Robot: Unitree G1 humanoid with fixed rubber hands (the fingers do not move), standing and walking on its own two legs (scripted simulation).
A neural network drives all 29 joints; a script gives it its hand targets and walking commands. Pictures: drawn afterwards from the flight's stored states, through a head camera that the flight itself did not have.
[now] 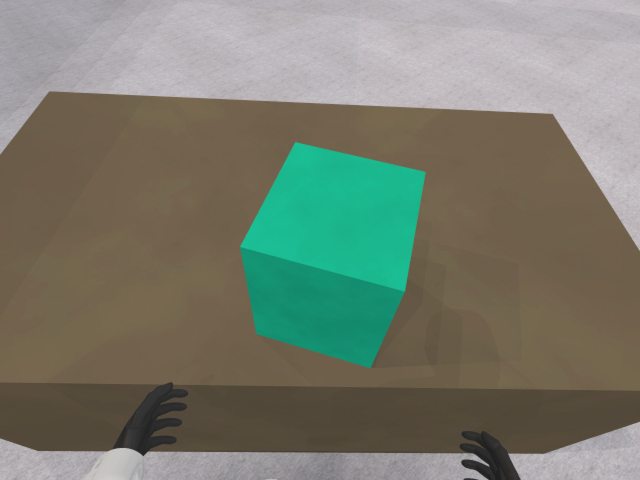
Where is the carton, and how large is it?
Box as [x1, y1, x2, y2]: [240, 142, 425, 367]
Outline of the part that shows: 295,142 240,246 256,333 370,367 404,292 425,172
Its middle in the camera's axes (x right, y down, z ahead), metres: +0.02 +0.03 +0.61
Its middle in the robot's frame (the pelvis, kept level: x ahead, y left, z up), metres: +0.45 +0.01 -0.04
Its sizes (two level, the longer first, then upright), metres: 0.210 0.200 0.250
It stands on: a pedestal, 0.60 m high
